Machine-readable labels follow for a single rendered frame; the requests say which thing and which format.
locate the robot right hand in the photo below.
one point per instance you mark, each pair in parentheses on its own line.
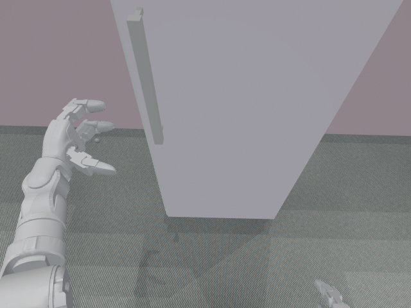
(332,297)

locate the robot left hand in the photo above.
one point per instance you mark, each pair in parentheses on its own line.
(61,136)

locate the handle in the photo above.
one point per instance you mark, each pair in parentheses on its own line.
(140,48)

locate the left robot upper arm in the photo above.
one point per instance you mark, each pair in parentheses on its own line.
(47,287)

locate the left robot forearm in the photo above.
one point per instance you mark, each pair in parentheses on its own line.
(39,235)

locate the fridge door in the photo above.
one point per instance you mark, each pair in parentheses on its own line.
(246,89)

